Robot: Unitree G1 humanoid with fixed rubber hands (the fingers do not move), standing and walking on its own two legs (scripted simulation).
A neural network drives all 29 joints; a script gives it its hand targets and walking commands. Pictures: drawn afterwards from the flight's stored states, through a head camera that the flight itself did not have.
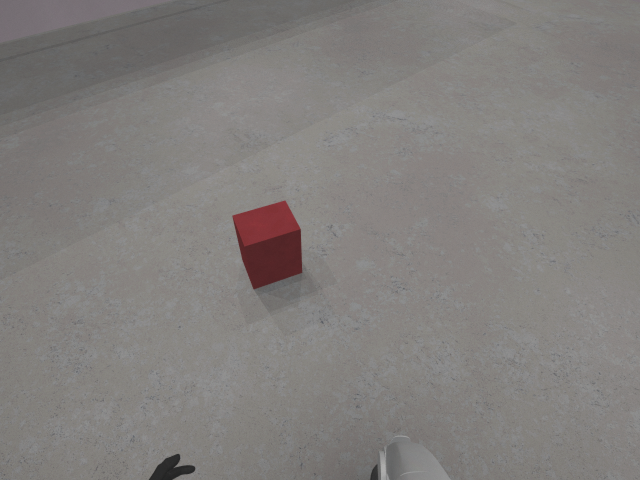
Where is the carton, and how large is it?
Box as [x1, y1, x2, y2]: [232, 201, 301, 288]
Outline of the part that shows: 285,201 232,216 242,259 253,288 301,272 300,229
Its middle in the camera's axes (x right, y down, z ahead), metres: -0.20 +0.04 +1.44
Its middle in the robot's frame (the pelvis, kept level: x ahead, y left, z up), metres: +1.00 +0.12 -0.65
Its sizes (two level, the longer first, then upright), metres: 0.201 0.154 0.262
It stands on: the floor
